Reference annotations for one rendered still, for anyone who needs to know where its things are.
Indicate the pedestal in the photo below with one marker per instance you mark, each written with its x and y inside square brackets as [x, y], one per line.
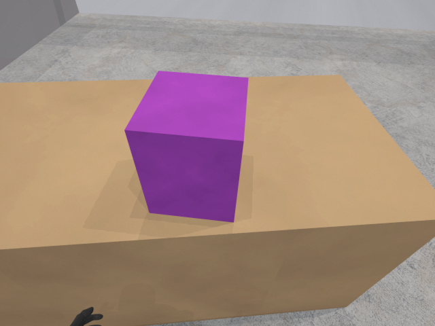
[327, 205]

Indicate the carton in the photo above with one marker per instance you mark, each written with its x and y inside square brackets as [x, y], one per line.
[186, 139]

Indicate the left robot hand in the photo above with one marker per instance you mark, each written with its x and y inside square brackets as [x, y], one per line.
[85, 317]

